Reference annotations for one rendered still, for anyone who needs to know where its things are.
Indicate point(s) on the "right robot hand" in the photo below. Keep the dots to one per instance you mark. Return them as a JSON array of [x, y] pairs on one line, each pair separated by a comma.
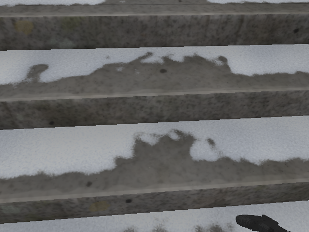
[[259, 223]]

